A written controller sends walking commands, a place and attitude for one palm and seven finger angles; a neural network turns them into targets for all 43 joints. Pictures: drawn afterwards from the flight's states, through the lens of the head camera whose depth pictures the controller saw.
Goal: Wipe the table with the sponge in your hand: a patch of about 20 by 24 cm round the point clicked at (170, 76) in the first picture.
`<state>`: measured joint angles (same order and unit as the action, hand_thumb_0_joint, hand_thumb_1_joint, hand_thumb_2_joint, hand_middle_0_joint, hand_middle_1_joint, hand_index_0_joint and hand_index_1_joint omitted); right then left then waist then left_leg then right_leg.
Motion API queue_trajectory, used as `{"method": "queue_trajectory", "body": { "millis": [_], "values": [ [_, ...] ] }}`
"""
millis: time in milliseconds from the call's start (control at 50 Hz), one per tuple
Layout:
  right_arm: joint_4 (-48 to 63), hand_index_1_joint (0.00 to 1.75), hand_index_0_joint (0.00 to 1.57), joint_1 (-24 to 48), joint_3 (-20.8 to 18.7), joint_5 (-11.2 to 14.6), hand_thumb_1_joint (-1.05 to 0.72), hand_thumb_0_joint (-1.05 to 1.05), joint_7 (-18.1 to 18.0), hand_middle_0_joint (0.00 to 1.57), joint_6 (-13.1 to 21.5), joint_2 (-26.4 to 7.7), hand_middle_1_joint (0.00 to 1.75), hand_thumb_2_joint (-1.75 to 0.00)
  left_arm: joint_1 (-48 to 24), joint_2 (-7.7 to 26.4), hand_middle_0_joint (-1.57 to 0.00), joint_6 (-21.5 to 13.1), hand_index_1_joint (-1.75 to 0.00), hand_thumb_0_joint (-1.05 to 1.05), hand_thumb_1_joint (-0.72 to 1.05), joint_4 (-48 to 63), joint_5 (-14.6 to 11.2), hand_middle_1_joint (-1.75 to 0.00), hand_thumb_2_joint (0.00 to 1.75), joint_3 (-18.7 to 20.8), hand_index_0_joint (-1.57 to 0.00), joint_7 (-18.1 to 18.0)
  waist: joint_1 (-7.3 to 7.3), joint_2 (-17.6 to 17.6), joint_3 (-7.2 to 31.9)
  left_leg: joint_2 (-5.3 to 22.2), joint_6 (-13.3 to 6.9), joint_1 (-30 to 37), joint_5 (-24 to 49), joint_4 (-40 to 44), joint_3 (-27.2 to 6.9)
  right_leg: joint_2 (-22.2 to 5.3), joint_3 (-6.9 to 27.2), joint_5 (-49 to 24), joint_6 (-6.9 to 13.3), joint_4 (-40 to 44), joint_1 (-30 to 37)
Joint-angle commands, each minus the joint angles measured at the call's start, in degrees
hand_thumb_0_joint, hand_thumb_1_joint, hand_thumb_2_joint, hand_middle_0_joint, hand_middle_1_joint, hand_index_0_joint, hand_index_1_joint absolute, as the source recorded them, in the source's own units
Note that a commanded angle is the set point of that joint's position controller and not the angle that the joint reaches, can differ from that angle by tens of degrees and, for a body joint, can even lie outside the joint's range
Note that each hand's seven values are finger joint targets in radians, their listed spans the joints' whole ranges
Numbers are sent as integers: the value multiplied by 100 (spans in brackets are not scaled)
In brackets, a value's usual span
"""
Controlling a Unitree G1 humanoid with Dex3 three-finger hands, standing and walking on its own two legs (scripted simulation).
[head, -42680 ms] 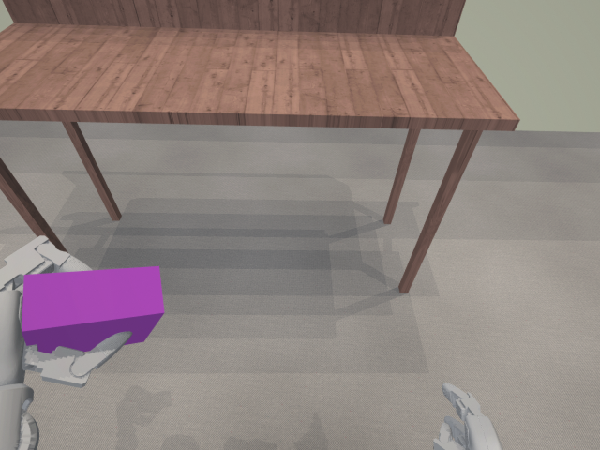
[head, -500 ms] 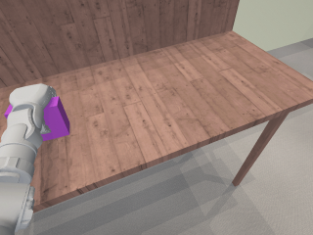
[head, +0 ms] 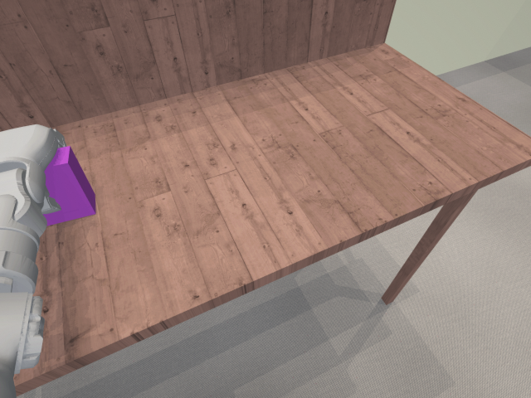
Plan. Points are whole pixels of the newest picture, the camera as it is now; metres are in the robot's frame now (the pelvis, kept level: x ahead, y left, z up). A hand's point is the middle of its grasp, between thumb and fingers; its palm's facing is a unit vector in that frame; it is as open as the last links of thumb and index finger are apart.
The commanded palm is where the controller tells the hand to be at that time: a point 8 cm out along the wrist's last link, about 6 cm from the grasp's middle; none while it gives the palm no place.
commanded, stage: slide back across to the first lane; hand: left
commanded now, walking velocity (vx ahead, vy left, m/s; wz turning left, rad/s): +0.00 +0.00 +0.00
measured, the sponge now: (47, 198) +0.40 +0.36 +0.09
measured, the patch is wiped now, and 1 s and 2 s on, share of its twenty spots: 1.00 1.00 1.00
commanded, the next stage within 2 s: wipe back along the first lane in 0.42 s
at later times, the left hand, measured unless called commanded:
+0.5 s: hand out of the picture +0.37 +0.41 +0.13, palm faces -0.12 -0.01 -0.99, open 9.2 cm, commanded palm +0.35 +0.41 +0.19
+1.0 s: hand out of the picture +0.33 +0.40 +0.12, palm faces -0.04 -0.01 -1.00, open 9.2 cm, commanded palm +0.30 +0.38 +0.17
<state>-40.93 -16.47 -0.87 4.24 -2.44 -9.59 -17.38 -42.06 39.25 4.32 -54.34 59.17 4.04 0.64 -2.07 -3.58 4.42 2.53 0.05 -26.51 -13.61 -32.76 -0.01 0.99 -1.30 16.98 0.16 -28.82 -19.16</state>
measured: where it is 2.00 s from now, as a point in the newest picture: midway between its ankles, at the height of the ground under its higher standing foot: outside the picture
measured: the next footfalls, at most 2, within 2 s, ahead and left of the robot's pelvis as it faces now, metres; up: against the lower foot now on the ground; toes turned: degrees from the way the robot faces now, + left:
none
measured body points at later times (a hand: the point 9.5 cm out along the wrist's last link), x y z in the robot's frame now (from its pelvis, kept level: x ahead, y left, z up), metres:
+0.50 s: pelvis +0.02 +0.02 +0.00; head +0.05 +0.01 +0.45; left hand +0.37 +0.41 +0.18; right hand +0.18 -0.24 -0.11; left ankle +0.03 +0.12 -0.73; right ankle -0.03 -0.12 -0.73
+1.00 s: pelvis +0.01 +0.02 +0.00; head +0.04 +0.00 +0.45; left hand +0.33 +0.39 +0.18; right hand +0.17 -0.23 -0.12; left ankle +0.03 +0.12 -0.73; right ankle -0.03 -0.12 -0.73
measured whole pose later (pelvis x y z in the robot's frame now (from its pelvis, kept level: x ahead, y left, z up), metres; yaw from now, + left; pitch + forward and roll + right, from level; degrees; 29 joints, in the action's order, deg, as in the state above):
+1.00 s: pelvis +0.01 +0.02 +0.00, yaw +2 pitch +4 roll -2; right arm -37.5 -10.6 -0.1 4.0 -2.3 -9.3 -17.1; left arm -18.8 39.5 7.9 -24.0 52.1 7.2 4.4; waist 2.8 -4.6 2.1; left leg 0.4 -1.2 -21.4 -14.1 -31.0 -0.8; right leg -0.9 -2.2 17.1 -0.8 -25.3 -12.7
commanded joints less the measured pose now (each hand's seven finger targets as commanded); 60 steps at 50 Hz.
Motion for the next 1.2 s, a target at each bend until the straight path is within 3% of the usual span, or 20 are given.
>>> {"method": "queue_trajectory", "body": {
  "millis": [0, 60, 100, 180, 220, 280, 340, 420, 500, 560, 620, 680, 700, 800, 840, 960, 1000, 1040, 1100, 1180],
  "values": [
    [730, 30, 20, 333, -267, -3, -90, 0, -23, 20, 240, -877, 30, -90, -1645, 2155, -120, 169, -160, 0, 10, 1085, 174, -160, 130, 465, -120, -149, 277, -115, 1627, -381, -362, 1291, 1264, 367, 9, 219, -46, -1499, 376, 458, 431],
    [777, 30, 20, 398, -273, 14, -90, 0, 6, 20, 249, -879, 30, -90, -1400, 2061, -120, 230, -160, 0, 10, 1327, 95, -160, 130, 429, -120, -84, 268, -111, 1489, -372, -376, 1381, 1341, 367, 6, 234, -89, -1519, 365, 491, 419],
    [845, 30, 20, 499, -255, 16, -90, 0, 4, 20, 266, -878, 30, -90, -1316, 2327, -120, 227, -160, 0, 10, 1633, 31, -160, 130, 681, -120, -12, 344, -221, 1567, -371, -374, 1485, 1528, 415, -54, 234, -96, -1622, 402, 485, 536],
    [893, 30, 20, 586, -239, 27, -90, 0, -5, 20, 286, -858, 30, -90, -1408, 2181, -120, 276, -160, 0, 10, 2029, -25, -160, 130, 525, -120, 96, 265, -318, 1443, -362, -377, 1665, 1571, 428, -86, 250, -156, -1492, 392, 543, 380],
    [953, 30, 20, 597, -252, 19, -90, 0, -7, 20, 325, -855, 30, -90, -1123, 2231, -120, 252, -160, 0, 10, 2266, -89, -160, 130, 644, -120, 154, 337, -408, 1648, -358, -380, 1872, 1851, 412, -129, 253, -160, -1627, 410, 514, 483],
    [953, 30, 20, 632, -229, 5, -90, 0, -28, 20, 302, -867, 30, -90, -923, 2306, -120, 243, -160, 0, 10, 2343, -186, -160, 130, 768, -120, 257, 312, -188, 1516, -367, -386, 1844, 1893, 388, -119, 244, -168, -1769, 392, 566, 503],
    [917, 30, 20, 662, -196, 7, -90, 0, -64, 20, 320, -861, 30, -90, -1229, 2233, -120, 182, -160, 0, 10, 2387, -160, -160, 130, 626, -120, 359, 234, -272, 1413, -361, -371, 1936, 1923, 391, -149, 237, -188, -1704, 398, 586, 334],
    [937, 30, 20, 629, -209, -23, -90, 0, -76, 20, 338, -859, 30, -90, -1153, 2303, -120, 45, -160, 0, 10, 2600, -128, -160, 130, 685, -120, 457, 272, -445, 1720, -360, -362, 2199, 2406, 291, -169, 227, -169, -1986, 431, 542, 429],
    [965, 30, 20, 694, -168, -40, -90, 0, -116, 20, 303, -882, 30, -90, -1115, 2703, -120, -98, -160, 0, 10, 2650, -220, -160, 130, 1040, -120, 558, 308, -301, 1676, -394, -379, 2075, 2458, 270, -150, 205, -145, -2249, 431, 563, 589],
    [978, 30, 20, 659, -206, -41, -90, 0, -89, 20, 281, -861, 30, -90, -682, 2195, -120, -163, -160, 0, 10, 2567, -275, -160, 130, 716, -120, 631, 273, -333, 1495, -373, -372, 2121, 2430, 247, -166, 213, -194, -2066, 405, 586, 368],
    [999, 30, 20, 673, -211, -48, -90, 0, -82, 20, 251, -883, 30, -90, -429, 2257, -120, -238, -160, 0, 10, 2738, -314, -160, 130, 829, -120, 642, 308, -329, 1616, -371, -373, 2133, 2470, 232, -166, 203, -173, -2091, 411, 555, 427],
    [1049, 30, 20, 763, -233, -53, -90, 0, -55, 20, 216, -862, 30, -90, -169, 2018, -120, -232, -160, 0, 10, 3026, -401, -160, 130, 732, -120, 607, 321, -279, 1555, -366, -362, 2098, 2419, 232, -174, 209, -192, -2038, 388, 554, 399],
    [1130, 30, 20, 823, -221, -47, -90, 0, -50, 20, 253, -847, 30, -90, -27, 2106, -120, -266, -160, 0, 10, 3276, -468, -160, 130, 883, -120, 586, 394, -338, 1709, -349, -367, 2181, 2574, 245, -205, 207, -163, -2106, 412, 531, 526],
    [1181, 30, 20, 1011, -211, -39, -90, 0, -22, 20, 263, -835, 30, -90, 600, 1932, -120, -75, -160, 0, 10, 3607, -631, -160, 130, 941, -120, 452, 479, -185, 1518, -367, -349, 2000, 2311, 319, -199, 210, -184, -1980, 395, 524, 601],
    [1181, 30, 20, 1056, -212, -35, -90, 0, -2, 20, 282, -800, 30, -90, 753, 1603, -120, 45, -160, 0, 10, 3791, -634, -160, 130, 672, -120, 391, 451, -309, 1408, -357, -325, 2016, 2241, 354, -226, 217, -242, -1770, 377, 527, 474],
    [1135, 30, 20, 1202, -174, -30, -90, 0, -26, 20, 308, -821, 30, -90, 1116, 1540, -120, 424, -160, 0, 10, 3721, -644, -160, 130, 660, -120, 325, 482, 71, 1113, -400, -328, 1756, 1532, 473, -192, 223, -226, -1453, 362, 600, 558],
    [1220, 30, 20, 1375, -131, -19, -90, 0, -26, 20, 334, -804, 30, -90, 1280, 1632, -120, 490, -160, 0, 10, 3890, -628, -160, 130, 748, -120, 343, 573, -58, 1129, -411, -331, 1769, 1502, 510, -197, 223, -183, -1431, 398, 592, 676],
    [1183, 30, 20, 1338, -118, -24, -90, 0, -31, 20, 328, -781, 30, -90, 1336, 1401, -120, 573, -160, 0, 10, 3807, -609, -160, 130, 528, -120, 379, 489, 31, 962, -422, -327, 1693, 1435, 477, -159, 212, -222, -1429, 363, 607, 605],
    [1223, 30, 20, 1429, -95, -19, -90, 0, -43, 20, 329, -799, 30, -90, 1501, 1676, -120, 613, -160, 0, 10, 3769, -587, -160, 130, 762, -120, 453, 558, 30, 904, -429, -339, 1647, 1275, 485, -147, 213, -145, -1361, 385, 621, 687],
    [1272, 30, 20, 1399, -92, -37, -90, 0, -12, 20, 300, -768, 30, -90, 2065, 1436, -120, 622, -160, 0, 10, 3816, -641, -160, 130, 642, -120, 548, 576, 66, 794, -445, -325, 1598, 1434, 404, -110, 209, -206, -1577, 345, 563, 710]
  ]
}}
